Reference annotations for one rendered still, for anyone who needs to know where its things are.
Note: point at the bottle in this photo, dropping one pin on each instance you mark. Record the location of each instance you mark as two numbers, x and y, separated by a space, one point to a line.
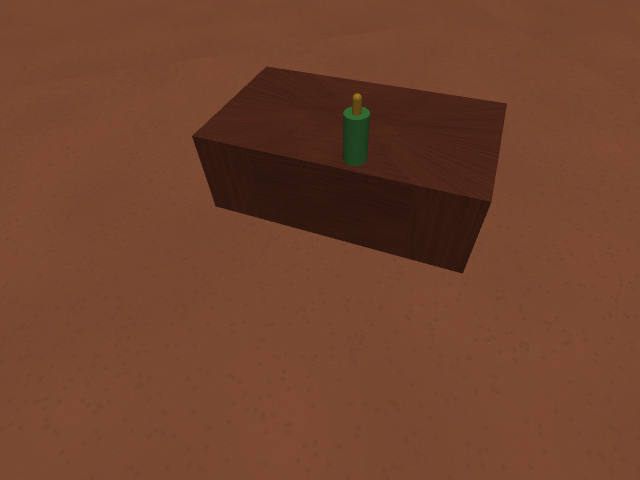
355 132

